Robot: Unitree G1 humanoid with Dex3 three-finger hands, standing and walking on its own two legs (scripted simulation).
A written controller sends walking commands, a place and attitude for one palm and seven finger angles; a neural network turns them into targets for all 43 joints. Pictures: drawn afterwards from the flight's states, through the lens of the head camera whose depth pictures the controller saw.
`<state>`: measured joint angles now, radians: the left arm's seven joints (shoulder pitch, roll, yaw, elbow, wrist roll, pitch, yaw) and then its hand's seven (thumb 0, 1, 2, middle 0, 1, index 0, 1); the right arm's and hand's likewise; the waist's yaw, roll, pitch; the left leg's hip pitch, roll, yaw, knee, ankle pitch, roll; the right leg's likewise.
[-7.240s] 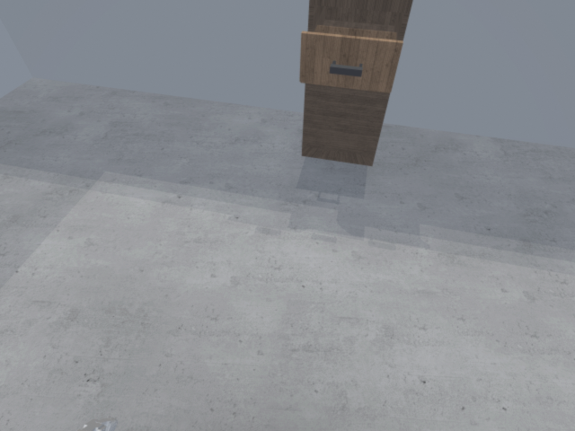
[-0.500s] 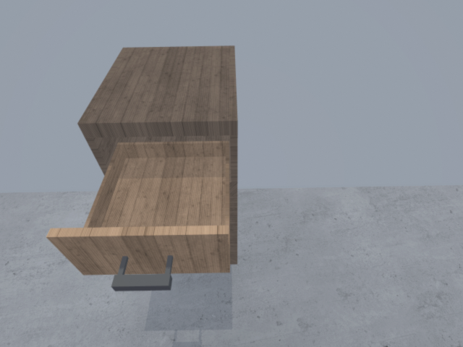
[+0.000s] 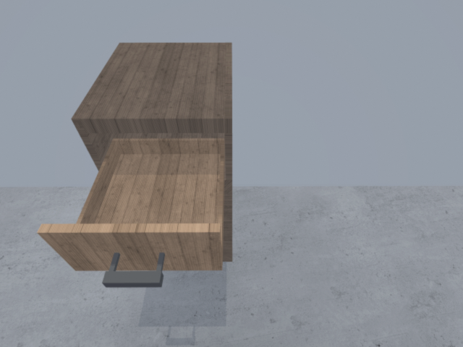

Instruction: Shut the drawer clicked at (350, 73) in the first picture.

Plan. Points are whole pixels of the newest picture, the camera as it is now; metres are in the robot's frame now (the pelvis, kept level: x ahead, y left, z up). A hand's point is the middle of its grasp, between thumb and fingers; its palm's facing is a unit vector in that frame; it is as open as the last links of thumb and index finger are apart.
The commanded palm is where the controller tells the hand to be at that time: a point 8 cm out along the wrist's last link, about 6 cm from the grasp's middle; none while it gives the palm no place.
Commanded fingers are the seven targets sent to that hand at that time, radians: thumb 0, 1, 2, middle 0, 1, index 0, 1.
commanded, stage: look again from close up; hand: left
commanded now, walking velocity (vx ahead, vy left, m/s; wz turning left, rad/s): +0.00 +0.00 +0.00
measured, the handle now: (136, 268) +0.29 +0.22 -0.09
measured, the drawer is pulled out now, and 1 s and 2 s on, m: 0.29 0.29 0.29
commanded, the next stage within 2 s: raise the hand and make a fist in 0.50 s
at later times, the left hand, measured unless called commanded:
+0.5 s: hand out of the picture -0.01 +0.16 -0.18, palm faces +0.02 -0.98 -0.18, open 7.4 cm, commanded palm none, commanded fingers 0.00 0.90 0.90 -0.20 -0.30 -0.20 -0.30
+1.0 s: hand out of the picture +0.14 +0.13 -0.04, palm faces -0.02 -1.00 +0.07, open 6.1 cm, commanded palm +0.09 +0.21 -0.05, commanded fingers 0.00 0.90 0.90 -0.62 -0.75 -0.62 -0.75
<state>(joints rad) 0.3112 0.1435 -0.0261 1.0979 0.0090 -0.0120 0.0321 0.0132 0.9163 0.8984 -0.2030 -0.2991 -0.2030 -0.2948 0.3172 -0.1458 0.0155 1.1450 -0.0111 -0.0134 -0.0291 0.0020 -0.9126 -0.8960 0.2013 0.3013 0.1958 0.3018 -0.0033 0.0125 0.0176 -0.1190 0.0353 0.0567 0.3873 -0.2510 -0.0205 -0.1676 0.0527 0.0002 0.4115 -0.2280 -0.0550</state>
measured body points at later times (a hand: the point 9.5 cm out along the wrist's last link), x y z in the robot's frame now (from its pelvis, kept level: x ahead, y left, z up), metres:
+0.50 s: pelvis +0.00 +0.00 +0.00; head +0.00 +0.00 +0.45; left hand -0.01 +0.22 -0.16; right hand -0.02 -0.21 -0.16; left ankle -0.03 +0.13 -0.74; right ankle +0.00 -0.08 -0.74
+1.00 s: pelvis -0.03 +0.02 -0.08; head -0.01 +0.03 +0.37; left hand +0.13 +0.18 -0.04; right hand +0.23 -0.22 -0.09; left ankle -0.03 +0.13 -0.74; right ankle +0.00 -0.08 -0.74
